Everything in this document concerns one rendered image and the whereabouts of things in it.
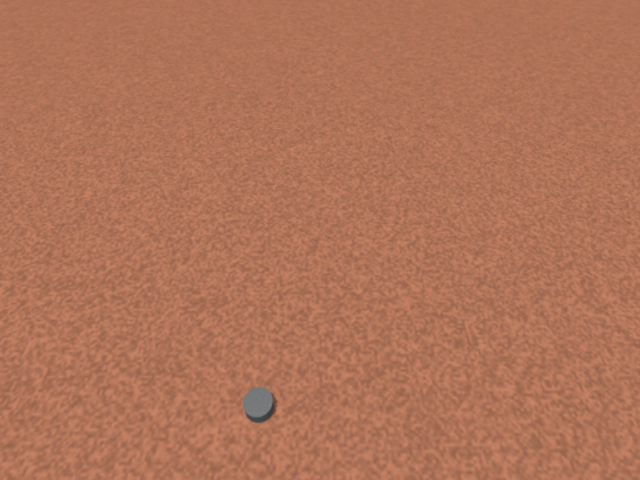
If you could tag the tin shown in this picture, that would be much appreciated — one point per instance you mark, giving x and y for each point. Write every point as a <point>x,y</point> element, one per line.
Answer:
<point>258,404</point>

